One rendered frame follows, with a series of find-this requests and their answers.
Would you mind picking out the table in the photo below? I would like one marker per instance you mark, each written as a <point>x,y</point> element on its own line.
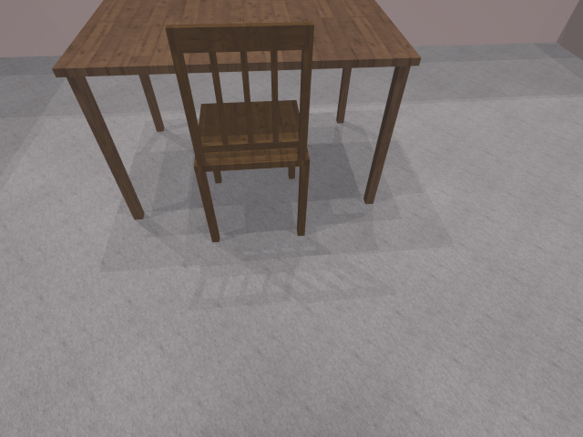
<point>128,37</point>

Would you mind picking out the chair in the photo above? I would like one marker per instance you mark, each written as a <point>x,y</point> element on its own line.
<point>246,135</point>

